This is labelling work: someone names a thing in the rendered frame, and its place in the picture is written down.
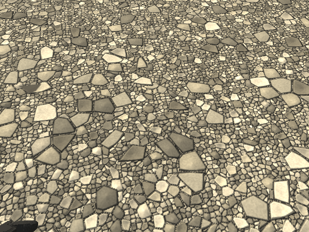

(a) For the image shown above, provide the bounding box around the robot left hand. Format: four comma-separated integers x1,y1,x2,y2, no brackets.
0,220,39,232

